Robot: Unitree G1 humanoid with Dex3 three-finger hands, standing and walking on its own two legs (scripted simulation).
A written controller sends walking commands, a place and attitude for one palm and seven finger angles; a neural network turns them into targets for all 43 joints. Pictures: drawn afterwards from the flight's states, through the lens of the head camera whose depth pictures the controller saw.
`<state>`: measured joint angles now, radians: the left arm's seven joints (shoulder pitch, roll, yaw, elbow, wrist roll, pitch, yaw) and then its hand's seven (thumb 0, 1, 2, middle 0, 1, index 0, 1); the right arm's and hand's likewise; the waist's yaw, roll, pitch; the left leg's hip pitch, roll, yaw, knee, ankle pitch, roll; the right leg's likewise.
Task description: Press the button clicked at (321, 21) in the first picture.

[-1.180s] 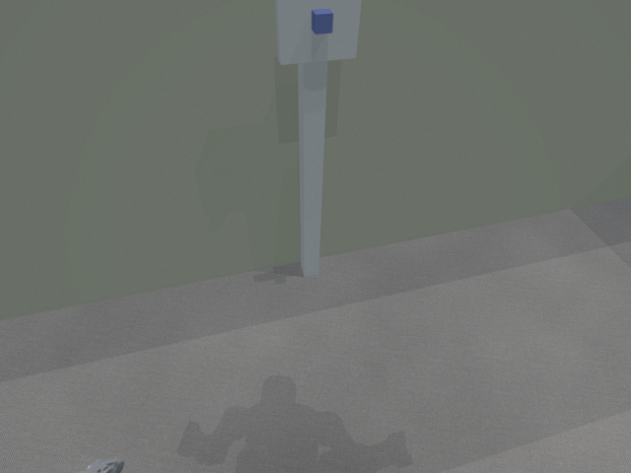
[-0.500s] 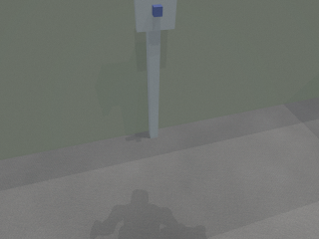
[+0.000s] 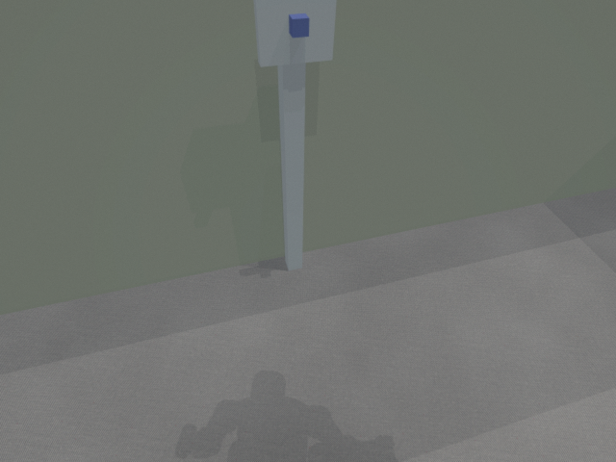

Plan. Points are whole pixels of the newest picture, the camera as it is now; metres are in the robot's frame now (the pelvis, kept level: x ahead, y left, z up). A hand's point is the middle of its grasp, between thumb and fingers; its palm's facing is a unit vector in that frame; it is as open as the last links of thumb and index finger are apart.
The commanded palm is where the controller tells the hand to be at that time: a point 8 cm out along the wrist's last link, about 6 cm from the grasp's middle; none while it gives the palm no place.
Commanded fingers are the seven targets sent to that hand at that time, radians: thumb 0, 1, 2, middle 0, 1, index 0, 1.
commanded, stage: look at it before walking up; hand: left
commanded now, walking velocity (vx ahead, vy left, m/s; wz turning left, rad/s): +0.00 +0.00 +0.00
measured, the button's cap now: (298, 25) +0.94 +0.08 +0.18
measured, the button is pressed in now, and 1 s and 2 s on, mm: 0 0 0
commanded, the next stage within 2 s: walk to a spot facing it in 0.26 s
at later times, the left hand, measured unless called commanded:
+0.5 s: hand out of the picture +0.07 +0.24 -0.16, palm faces -0.05 -0.94 -0.33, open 7.4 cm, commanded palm none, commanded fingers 0.00 0.90 0.90 -0.20 -0.30 -0.20 -0.30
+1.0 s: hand out of the picture +0.07 +0.16 -0.17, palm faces -0.24 -0.94 -0.24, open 7.4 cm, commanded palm none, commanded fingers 0.00 0.90 0.90 -0.20 -0.30 -0.20 -0.30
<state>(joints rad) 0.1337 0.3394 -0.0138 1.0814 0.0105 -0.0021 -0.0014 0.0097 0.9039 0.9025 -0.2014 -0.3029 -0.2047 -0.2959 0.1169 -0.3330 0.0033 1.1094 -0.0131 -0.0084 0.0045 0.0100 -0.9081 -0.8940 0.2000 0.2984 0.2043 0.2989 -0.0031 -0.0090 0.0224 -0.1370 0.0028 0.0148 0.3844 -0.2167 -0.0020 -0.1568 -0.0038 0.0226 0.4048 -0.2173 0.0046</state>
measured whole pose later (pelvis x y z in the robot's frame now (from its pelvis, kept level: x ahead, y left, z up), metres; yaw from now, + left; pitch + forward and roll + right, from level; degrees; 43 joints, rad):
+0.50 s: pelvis +0.00 +0.00 +0.00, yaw -2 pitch -1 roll +0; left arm 0.16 0.33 0.00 1.07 0.01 0.02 0.01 0.01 0.90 0.90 -0.20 -0.30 -0.20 -0.30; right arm 0.11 -0.32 -0.01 1.08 -0.01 0.00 -0.01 0.01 -0.91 -0.89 0.20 0.30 0.20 0.30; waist 0.01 -0.01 0.03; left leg -0.15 0.01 0.05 0.41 -0.24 0.00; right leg -0.19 0.01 0.06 0.44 -0.23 0.01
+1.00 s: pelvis -0.02 -0.02 -0.01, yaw -18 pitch +2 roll +2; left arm 0.27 0.19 0.04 0.93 0.02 0.04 0.00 0.01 0.90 0.90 -0.20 -0.30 -0.21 -0.30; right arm 0.13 -0.22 -0.06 0.95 -0.01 0.05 -0.02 0.01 -0.91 -0.89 0.20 0.30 0.20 0.30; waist 0.04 -0.01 0.07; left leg -0.44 0.03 0.00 0.97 -0.39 -0.06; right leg -0.32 0.08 0.10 0.49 -0.19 -0.07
